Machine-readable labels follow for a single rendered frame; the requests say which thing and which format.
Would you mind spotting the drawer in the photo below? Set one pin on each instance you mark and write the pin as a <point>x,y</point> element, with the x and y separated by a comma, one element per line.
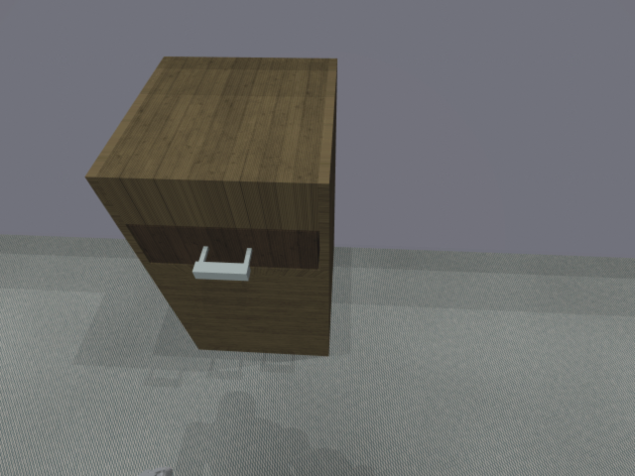
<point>273,248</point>

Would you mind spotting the cabinet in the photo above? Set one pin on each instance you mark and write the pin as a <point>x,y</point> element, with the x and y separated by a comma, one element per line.
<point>233,143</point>

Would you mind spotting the handle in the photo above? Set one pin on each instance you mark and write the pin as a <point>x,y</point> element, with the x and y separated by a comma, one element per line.
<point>222,271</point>

